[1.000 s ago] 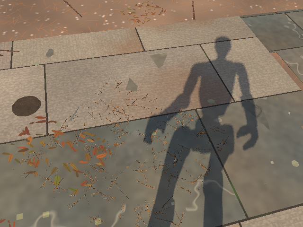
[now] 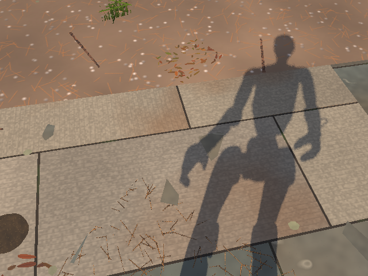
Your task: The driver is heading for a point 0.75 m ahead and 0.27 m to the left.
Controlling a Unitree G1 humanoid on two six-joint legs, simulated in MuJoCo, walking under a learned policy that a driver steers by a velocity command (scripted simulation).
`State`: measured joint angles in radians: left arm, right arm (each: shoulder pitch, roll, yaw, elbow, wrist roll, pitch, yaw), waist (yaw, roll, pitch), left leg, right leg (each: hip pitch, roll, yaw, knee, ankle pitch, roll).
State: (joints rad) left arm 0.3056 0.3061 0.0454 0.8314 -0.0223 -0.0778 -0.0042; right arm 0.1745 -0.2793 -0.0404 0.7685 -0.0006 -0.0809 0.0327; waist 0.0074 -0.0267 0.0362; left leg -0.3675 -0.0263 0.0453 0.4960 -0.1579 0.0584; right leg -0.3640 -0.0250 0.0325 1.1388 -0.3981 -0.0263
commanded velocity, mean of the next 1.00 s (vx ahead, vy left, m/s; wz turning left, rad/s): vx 0.50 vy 0.00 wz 0.43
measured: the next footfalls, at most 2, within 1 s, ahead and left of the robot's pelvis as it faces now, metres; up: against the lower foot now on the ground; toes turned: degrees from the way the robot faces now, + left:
right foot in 0.40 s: +0.39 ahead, -0.13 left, +0.00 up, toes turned +9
left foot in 0.90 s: +0.56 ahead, +0.20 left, +0.00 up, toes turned +29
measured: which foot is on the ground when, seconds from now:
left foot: down 0.00-0.40, up 0.42-0.88, down 0.90-1.00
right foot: up 0.00-0.38, down 0.40-0.92, up 0.94-1.00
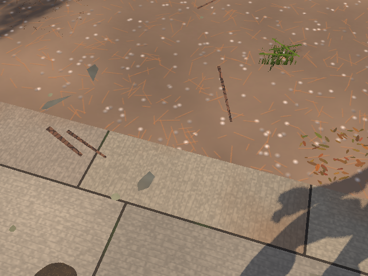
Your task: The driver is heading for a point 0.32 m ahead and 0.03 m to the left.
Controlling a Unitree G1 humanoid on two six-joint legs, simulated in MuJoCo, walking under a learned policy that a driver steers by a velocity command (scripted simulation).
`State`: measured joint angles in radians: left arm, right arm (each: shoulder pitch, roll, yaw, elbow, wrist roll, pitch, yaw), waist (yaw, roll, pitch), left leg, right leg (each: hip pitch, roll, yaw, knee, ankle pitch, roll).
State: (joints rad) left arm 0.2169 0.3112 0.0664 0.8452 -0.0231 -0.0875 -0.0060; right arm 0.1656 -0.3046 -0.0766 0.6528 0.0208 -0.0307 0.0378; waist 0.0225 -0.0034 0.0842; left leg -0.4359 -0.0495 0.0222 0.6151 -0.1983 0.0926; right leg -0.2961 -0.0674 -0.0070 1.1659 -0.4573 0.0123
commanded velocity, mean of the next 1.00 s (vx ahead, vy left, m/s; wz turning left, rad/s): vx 0.19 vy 0.00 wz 0.22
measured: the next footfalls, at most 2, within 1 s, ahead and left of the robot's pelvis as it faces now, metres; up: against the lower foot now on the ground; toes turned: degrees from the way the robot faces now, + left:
right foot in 0.38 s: +0.41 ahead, -0.10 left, +0.00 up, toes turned +11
left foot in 0.68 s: +0.30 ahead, +0.13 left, +0.00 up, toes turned +9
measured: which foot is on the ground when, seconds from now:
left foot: down 0.00-0.38, up 0.40-0.66, down 0.68-1.00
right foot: up 0.00-0.36, down 0.38-1.00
